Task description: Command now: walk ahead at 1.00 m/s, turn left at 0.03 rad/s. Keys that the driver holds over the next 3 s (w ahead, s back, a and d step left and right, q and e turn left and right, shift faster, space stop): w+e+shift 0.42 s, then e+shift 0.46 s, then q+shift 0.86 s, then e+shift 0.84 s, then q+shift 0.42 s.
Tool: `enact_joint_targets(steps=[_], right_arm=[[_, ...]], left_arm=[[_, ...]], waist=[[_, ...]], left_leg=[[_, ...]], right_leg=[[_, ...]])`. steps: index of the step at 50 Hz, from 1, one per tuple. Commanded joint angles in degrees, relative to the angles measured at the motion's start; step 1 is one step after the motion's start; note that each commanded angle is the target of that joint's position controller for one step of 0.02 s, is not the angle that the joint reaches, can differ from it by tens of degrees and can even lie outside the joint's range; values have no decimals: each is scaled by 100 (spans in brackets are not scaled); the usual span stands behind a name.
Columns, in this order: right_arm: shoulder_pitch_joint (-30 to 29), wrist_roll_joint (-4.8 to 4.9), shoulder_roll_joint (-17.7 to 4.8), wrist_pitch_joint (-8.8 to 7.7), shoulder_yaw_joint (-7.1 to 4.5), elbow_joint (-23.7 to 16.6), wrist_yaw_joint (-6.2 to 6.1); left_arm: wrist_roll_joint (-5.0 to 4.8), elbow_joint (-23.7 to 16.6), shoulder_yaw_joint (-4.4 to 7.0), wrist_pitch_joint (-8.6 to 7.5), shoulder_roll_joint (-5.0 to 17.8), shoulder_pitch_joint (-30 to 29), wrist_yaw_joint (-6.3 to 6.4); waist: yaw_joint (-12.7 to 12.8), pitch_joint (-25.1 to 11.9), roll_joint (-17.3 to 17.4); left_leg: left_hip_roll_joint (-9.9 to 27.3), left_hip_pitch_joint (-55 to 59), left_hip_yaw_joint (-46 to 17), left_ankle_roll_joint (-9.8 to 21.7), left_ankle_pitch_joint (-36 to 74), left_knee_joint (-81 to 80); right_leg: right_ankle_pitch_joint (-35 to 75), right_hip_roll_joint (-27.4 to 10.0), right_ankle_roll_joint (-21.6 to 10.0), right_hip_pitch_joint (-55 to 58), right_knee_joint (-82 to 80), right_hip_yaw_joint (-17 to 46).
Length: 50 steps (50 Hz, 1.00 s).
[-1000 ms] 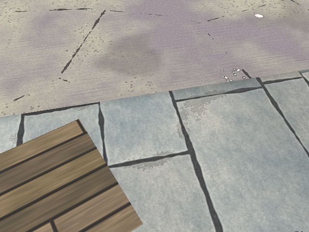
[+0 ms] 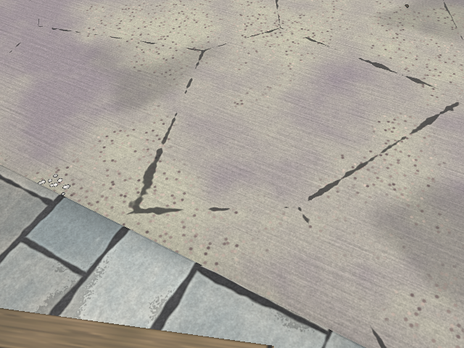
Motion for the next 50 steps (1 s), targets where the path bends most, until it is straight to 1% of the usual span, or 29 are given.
enact_joint_targets(steps=[1,6,9,11,12,13,14,15,16,17,21,24,27,28,31,32,33,35,36,37,38,39,40,41,43,44,46,48,50], right_arm=[[98,32,-658,-397,-160,-283,29],[417,142,-614,-604,-73,-86,44],[358,99,-933,-615,-122,-37,-57],[-202,5,-1080,-489,-176,-263,-212],[-812,-38,-1279,-394,-237,-392,-296],[-1206,-33,-1288,-277,-308,-300,-339],[-936,-232,-107,-363,22,-532,-251],[-119,29,8,-432,156,-1002,-200],[-543,-119,-478,-536,177,-1035,-152],[-723,-132,-742,-547,134,-990,-98],[-1172,-261,-671,-19,188,-1055,-81],[-1209,-237,-295,-49,245,-1061,57],[-2374,-217,-415,-242,167,-1448,68],[-2060,-455,868,-254,655,-1631,261],[-1504,-186,189,-52,437,-1736,379],[-2084,178,-495,-327,4,-1788,3],[-2233,223,-651,-531,-45,-1886,-77],[-768,80,-183,-684,-23,-1395,-148],[472,140,-219,-608,-30,-889,-97],[1086,-65,-504,-629,-102,-776,4],[1087,79,-809,-457,-239,-545,105],[643,12,-650,-309,-255,-779,13],[68,-23,-1000,-206,-411,-831,-130],[-408,-3,-603,-125,-264,-972,-277],[-788,201,-477,-155,-190,-766,-406],[-1457,269,-603,-157,-219,-785,-434],[-1255,31,-494,-212,-169,-586,-365],[-856,188,-650,-184,-181,-317,-253],[-1037,355,-509,-182,-153,-259,-151]], left_arm=[[-102,-217,160,185,678,9,-94],[-271,-389,124,49,519,-1013,-283],[-234,-140,227,64,786,-585,-345],[-195,449,472,140,1300,1060,-282],[-158,822,628,192,1590,2498,-213],[-267,971,752,262,1740,3319,-130],[-316,1029,727,300,1753,2784,-129],[-178,558,705,260,1886,1873,-97],[-235,322,716,241,1561,1536,-32],[-220,346,685,223,1436,1192,-6],[-261,424,605,-43,1404,984,-58],[-212,533,686,-66,1482,1282,-43],[-293,851,681,-15,1357,2155,136],[607,1066,119,-400,-61,2884,-64],[215,552,436,-521,1109,1657,-304],[-1014,362,520,-239,786,1126,41],[-995,398,478,-23,867,1286,223],[-619,487,529,390,924,1566,482],[-338,307,415,513,557,1609,512],[-377,161,282,519,63,2411,442],[-475,-226,225,365,392,2793,303],[-563,-438,288,250,639,2088,251],[-696,-818,304,250,754,1137,256],[-577,-781,384,423,863,752,361],[-501,-967,495,660,910,264,400],[-497,-1226,469,652,726,137,390],[-367,-1167,476,368,437,-95,292],[-372,-1128,349,238,0,-154,130],[-325,-1081,302,248,28,-274,39]], waist=[[22,305,-217],[-318,484,-134],[-4,44,368],[869,-879,677],[1717,-1254,688],[2283,-1179,192],[1181,-898,-1483],[325,-1815,-1503],[526,-1504,-211],[168,-576,452],[-235,421,353],[-24,-21,113],[632,-121,174],[814,-1045,-673],[75,-31,-170],[20,234,313],[149,204,411],[-59,-1099,29],[-271,-1737,1],[-318,-2531,994],[-142,-3348,1900],[-359,-3424,1283],[-271,-3147,907],[-168,-2242,-21],[189,-706,-165],[541,20,196],[235,-294,387],[161,-977,832],[222,-1091,590]], left_leg=[[1753,-367,-1387,273,1937,-2181],[1559,243,36,-542,4067,-2742],[1813,1113,463,-936,6822,-2172],[1924,864,666,-1106,8621,-194],[2036,75,589,-1185,8933,1876],[1375,-337,656,-1181,5735,4874],[523,-2462,204,-1108,-1310,6870],[599,-3868,-787,-1264,-1468,7385],[907,-3827,-1138,-1123,-583,6400],[1285,-3389,-1163,-1058,-129,5388],[1745,-1839,-789,-1392,-125,2799],[1584,-1603,-314,-1242,1850,2505],[1382,-2945,-419,-1060,3026,1316],[1440,-1218,-919,-1299,4038,440],[1079,1689,-343,-1441,3714,717],[888,360,-928,-1299,3477,-459],[988,-418,-998,-1307,3952,-1575],[1709,822,-1287,-1291,7237,-3005],[2578,2976,-1599,-1213,8760,-1561],[3899,5753,-2065,-388,12689,1421],[4474,6317,-2555,388,12254,1956],[4340,5484,-2476,614,9149,1188],[4563,4453,-3219,1086,5160,153],[4499,2877,-3118,1106,4701,-441],[3821,616,-1950,303,3974,-1249],[2904,-845,-827,-86,3401,-1518],[1892,-1723,113,-160,3550,-1389],[2253,-739,-248,116,4454,-1380],[2564,65,-508,124,4620,-1213]], right_leg=[[691,-197,-63,-424,-1003,-294],[3088,447,-609,72,-3510,-813],[2968,1075,-779,947,-3713,-1178],[2214,1714,-911,2789,-2938,-1492],[1500,1656,-1164,4094,-2762,-1156],[843,1025,-1714,4314,-4006,-121],[2095,503,-1747,5082,-3210,825],[1289,-569,-2879,5821,-4511,3735],[0,-687,-2860,5030,-5739,4461],[-496,-548,-2578,3617,-6051,3967],[479,491,-2145,973,-6419,2355],[4540,726,-1886,1421,-5550,1569],[3386,1139,-1418,2619,-4772,1646],[795,2133,-664,1972,-4157,367],[387,2071,-799,-1065,-4031,1073],[1037,1459,-734,270,-3317,2228],[1348,1563,-468,1525,-2397,2239],[-203,2096,-23,2554,148,1357],[-2614,2003,124,962,1690,822],[-4337,2308,390,-1773,4156,867],[-3693,1484,527,-2853,4927,910],[-2885,951,556,-3086,4684,811],[-1880,643,507,-3104,4383,526],[-1572,560,616,-2736,4395,311],[-1185,227,499,-2014,2990,370],[-430,210,467,-1264,1016,306],[1554,753,425,514,-1555,-335],[1669,926,390,1099,-2637,-147],[1509,772,123,1042,-3491,143]])
Next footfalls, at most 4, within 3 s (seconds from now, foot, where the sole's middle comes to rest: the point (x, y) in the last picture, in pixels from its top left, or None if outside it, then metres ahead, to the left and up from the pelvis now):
0.26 right None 0.44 -0.12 -0.76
0.72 left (274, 244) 0.88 -0.08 -0.90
1.08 right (355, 255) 0.83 -0.37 -0.90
1.42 left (280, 224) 0.96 -0.11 -0.90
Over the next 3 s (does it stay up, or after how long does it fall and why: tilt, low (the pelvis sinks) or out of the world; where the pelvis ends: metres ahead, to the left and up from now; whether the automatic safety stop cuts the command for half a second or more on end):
stays up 0.94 -0.29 -0.13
